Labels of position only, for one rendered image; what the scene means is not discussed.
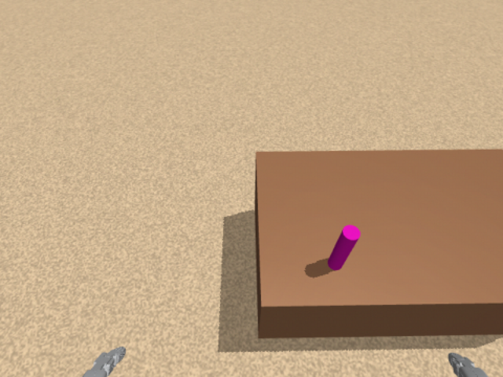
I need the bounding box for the left robot hand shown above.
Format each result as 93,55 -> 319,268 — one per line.
83,346 -> 126,377

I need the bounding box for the right robot hand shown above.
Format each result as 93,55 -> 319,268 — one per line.
448,353 -> 488,377

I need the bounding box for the can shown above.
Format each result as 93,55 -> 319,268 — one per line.
328,225 -> 361,270

